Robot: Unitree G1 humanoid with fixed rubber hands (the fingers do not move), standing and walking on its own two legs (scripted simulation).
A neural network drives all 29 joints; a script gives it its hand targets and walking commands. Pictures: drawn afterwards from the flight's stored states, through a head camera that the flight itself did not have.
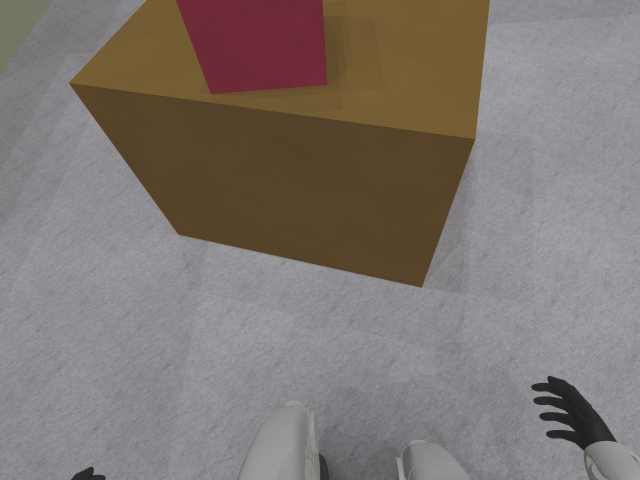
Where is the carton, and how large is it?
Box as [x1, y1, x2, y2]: [176, 0, 326, 93]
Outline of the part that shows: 176,0 211,93 326,84 321,0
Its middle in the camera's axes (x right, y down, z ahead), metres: -0.13 -0.50 +0.81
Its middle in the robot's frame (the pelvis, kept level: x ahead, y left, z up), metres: +0.98 +0.15 +0.05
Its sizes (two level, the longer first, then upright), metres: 0.276 0.255 0.241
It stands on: a pedestal, 0.67 m high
